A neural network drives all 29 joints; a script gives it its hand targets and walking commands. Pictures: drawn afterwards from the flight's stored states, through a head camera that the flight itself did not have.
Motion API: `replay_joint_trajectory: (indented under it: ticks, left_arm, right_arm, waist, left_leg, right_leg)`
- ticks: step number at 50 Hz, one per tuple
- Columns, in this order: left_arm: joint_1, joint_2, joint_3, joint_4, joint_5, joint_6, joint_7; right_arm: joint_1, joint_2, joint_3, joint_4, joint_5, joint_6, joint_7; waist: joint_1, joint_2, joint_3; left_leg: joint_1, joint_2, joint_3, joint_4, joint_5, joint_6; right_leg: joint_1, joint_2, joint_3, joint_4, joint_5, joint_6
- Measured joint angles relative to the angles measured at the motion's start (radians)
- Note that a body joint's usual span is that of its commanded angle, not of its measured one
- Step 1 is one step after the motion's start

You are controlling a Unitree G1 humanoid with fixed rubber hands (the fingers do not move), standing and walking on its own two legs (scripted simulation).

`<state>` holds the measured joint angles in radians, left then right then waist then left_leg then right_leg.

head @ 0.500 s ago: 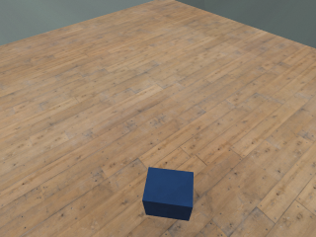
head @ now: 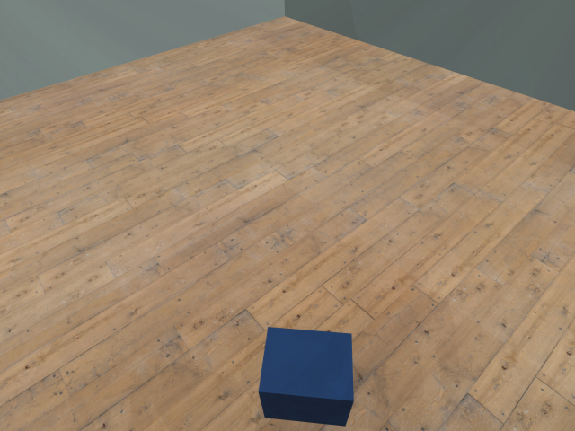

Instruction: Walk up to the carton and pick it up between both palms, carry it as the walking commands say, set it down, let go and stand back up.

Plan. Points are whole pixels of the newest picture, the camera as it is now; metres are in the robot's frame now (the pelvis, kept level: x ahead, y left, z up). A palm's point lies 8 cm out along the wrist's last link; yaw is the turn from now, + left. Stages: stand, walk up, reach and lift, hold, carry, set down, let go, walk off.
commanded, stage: walk up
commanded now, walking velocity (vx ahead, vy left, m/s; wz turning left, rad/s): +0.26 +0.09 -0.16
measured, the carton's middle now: (306, 376) +0.46 -0.01 -0.65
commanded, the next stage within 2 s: stand in 1.52 s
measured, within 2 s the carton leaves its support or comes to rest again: neither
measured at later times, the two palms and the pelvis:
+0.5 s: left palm out of the picture +0.19 +0.19 -0.14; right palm out of the picture +0.06 -0.25 -0.15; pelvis +0.09 -0.03 +0.00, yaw -2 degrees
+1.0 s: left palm out of the picture +0.09 +0.26 -0.14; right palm out of the picture +0.05 -0.23 -0.11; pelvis +0.05 +0.02 +0.01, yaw -5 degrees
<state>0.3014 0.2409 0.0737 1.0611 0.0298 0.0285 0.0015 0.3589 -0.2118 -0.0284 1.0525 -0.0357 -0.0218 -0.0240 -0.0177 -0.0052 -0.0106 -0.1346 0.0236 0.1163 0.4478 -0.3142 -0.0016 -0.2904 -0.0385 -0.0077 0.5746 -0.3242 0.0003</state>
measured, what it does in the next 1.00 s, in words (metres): steps on the spot: right foot, then left foot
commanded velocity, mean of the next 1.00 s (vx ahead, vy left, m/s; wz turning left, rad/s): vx -0.01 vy -0.03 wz -0.06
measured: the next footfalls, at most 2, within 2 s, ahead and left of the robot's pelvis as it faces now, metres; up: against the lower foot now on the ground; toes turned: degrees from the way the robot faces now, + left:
right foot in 0.30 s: +0.18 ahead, -0.12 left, +0.00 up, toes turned -7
left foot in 0.72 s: +0.11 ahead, +0.12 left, +0.00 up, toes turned -10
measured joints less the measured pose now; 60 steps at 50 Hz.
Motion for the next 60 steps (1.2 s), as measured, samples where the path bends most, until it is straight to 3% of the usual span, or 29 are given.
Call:
replay_joint_trajectory:
  ticks: [2, 5, 8, 12, 15, 16, 18, 20, 24, 31, 35, 36, 39, 42, 45, 47, 52, 56, 60]
  left_arm:
    - [-0.011, 0.004, -0.002, -0.019, 0.006, 0.001, -0.006]
    - [-0.058, 0.005, -0.008, -0.060, 0.008, -0.017, -0.020]
    - [-0.126, 0.006, -0.016, -0.092, 0.000, -0.024, -0.021]
    - [-0.202, -0.014, -0.024, -0.120, -0.018, -0.018, -0.009]
    - [-0.223, -0.039, -0.031, -0.123, -0.023, -0.022, 0.001]
    - [-0.222, -0.047, -0.030, -0.118, -0.020, -0.030, 0.004]
    - [-0.221, -0.070, -0.033, -0.101, -0.020, -0.041, 0.013]
    - [-0.214, -0.085, -0.041, -0.082, -0.028, -0.037, 0.024]
    - [-0.193, -0.101, -0.041, -0.051, -0.027, -0.017, 0.038]
    - [-0.154, -0.061, -0.020, -0.069, -0.008, 0.002, 0.046]
    - [-0.146, -0.033, -0.002, -0.073, -0.001, 0.023, 0.041]
    - [-0.141, -0.028, -0.002, -0.076, 0.000, 0.027, 0.038]
    - [-0.134, -0.014, 0.005, -0.084, -0.001, 0.045, 0.028]
    - [-0.109, -0.002, 0.008, -0.070, -0.001, 0.053, 0.013]
    - [-0.079, 0.006, 0.011, -0.038, 0.005, 0.053, 0.003]
    - [-0.063, 0.009, 0.008, -0.021, 0.005, 0.053, 0.005]
    - [-0.048, -0.018, -0.027, -0.014, -0.007, 0.039, 0.017]
    - [-0.062, -0.051, -0.048, -0.013, -0.018, -0.010, 0.034]
    - [-0.068, -0.105, -0.065, 0.029, -0.018, -0.037, 0.033]
  right_arm:
    - [0.039, 0.001, 0.004, 0.019, -0.004, -0.005, -0.004]
    - [0.094, 0.008, 0.015, 0.049, -0.002, -0.015, -0.007]
    - [0.126, 0.031, 0.018, 0.065, -0.005, -0.037, -0.011]
    - [0.124, 0.056, 0.010, 0.077, -0.006, -0.029, -0.026]
    - [0.114, 0.060, -0.001, 0.085, -0.001, -0.019, -0.029]
    - [0.108, 0.058, -0.003, 0.084, 0.003, -0.016, -0.028]
    - [0.072, 0.050, -0.001, 0.070, 0.022, -0.002, -0.034]
    - [0.032, 0.050, 0.002, 0.053, 0.030, 0.016, -0.036]
    - [-0.039, 0.050, 0.002, 0.024, 0.028, 0.045, -0.029]
    - [-0.160, 0.006, -0.034, -0.060, 0.019, 0.076, -0.027]
    - [-0.162, -0.009, -0.031, -0.084, 0.024, 0.073, -0.015]
    - [-0.150, -0.014, -0.029, -0.088, 0.023, 0.066, -0.013]
    - [-0.117, -0.003, -0.029, -0.085, 0.012, 0.053, -0.013]
    - [-0.081, 0.011, -0.021, -0.074, 0.009, 0.047, -0.016]
    - [-0.070, 0.022, -0.013, -0.064, 0.008, 0.025, -0.024]
    - [-0.069, 0.030, -0.007, -0.053, 0.008, 0.009, -0.025]
    - [-0.092, 0.056, 0.004, -0.013, 0.007, 0.006, -0.013]
    - [-0.094, 0.068, -0.001, 0.016, 0.020, 0.016, -0.001]
    - [-0.083, 0.052, 0.003, 0.034, 0.027, 0.026, 0.003]
  waist:
    - [-0.012, 0.007, -0.009]
    - [-0.032, 0.021, -0.005]
    - [-0.053, 0.014, 0.020]
    - [-0.064, 0.009, 0.059]
    - [-0.060, 0.007, 0.073]
    - [-0.056, 0.009, 0.075]
    - [-0.050, 0.034, 0.089]
    - [-0.044, 0.042, 0.103]
    - [-0.015, 0.043, 0.102]
    - [0.006, -0.002, 0.098]
    - [0.004, -0.019, 0.073]
    - [-0.002, -0.012, 0.060]
    - [-0.004, -0.014, 0.056]
    - [-0.002, -0.018, 0.043]
    - [0.001, -0.022, 0.035]
    - [0.006, -0.026, 0.031]
    - [-0.002, -0.030, 0.032]
    - [0.004, -0.031, 0.040]
    - [0.008, 0.030, 0.042]
  left_leg:
    - [0.032, 0.000, 0.012, -0.032, 0.010, 0.015]
    - [0.093, 0.009, 0.018, -0.111, 0.013, 0.016]
    - [0.137, 0.021, 0.022, -0.157, 0.019, 0.002]
    - [0.153, 0.044, 0.029, -0.127, -0.024, -0.018]
    - [0.137, 0.052, 0.041, -0.020, -0.092, -0.031]
    - [0.112, 0.058, 0.038, 0.053, -0.118, -0.032]
    - [0.023, 0.062, -0.023, 0.236, -0.199, -0.024]
    - [-0.045, 0.048, -0.074, 0.333, -0.271, -0.012]
    - [-0.133, 0.038, -0.109, 0.331, -0.235, -0.008]
    - [-0.282, 0.016, -0.064, 0.446, -0.179, -0.034]
    - [-0.206, 0.020, -0.040, 0.261, -0.080, -0.012]
    - [-0.173, 0.029, -0.041, 0.173, -0.043, -0.006]
    - [-0.188, 0.042, -0.035, 0.182, 0.002, 0.020]
    - [-0.143, 0.053, -0.025, 0.099, 0.038, 0.024]
    - [-0.102, 0.061, -0.014, 0.019, 0.083, 0.022]
    - [-0.087, 0.063, -0.007, -0.013, 0.100, 0.020]
    - [-0.072, 0.042, 0.011, -0.060, 0.129, 0.020]
    - [-0.093, 0.018, 0.025, -0.024, 0.120, 0.006]
    - [-0.057, 0.034, 0.006, -0.065, 0.141, -0.013]
  right_leg:
    - [-0.053, 0.003, -0.011, 0.148, -0.073, -0.001]
    - [-0.124, 0.009, -0.033, 0.286, -0.030, 0.002]
    - [-0.166, 0.017, -0.040, 0.273, 0.061, 0.013]
    - [-0.162, 0.041, -0.048, 0.141, 0.086, 0.017]
    - [-0.093, 0.042, -0.076, -0.017, 0.201, 0.001]
    - [-0.069, 0.043, -0.084, -0.047, 0.193, -0.025]
    - [-0.069, 0.060, -0.095, -0.030, 0.136, -0.059]
    - [-0.046, 0.063, -0.103, -0.049, 0.128, -0.068]
    - [-0.008, 0.063, -0.112, -0.111, 0.155, -0.067]
    - [-0.063, 0.025, -0.091, -0.080, 0.171, -0.050]
    - [-0.091, 0.012, -0.087, -0.063, 0.181, -0.025]
    - [-0.107, 0.015, -0.093, -0.042, 0.175, -0.019]
    - [-0.200, 0.045, -0.038, 0.212, -0.064, 0.023]
    - [-0.248, 0.062, 0.001, 0.457, -0.013, 0.034]
    - [-0.224, 0.052, 0.020, 0.540, 0.036, 0.050]
    - [-0.179, 0.039, 0.029, 0.500, 0.045, 0.056]
    - [0.001, 0.006, 0.025, 0.142, -0.035, 0.050]
    - [0.141, -0.004, -0.019, -0.156, 0.055, 0.032]
    - [0.172, 0.021, -0.032, -0.186, 0.067, -0.002]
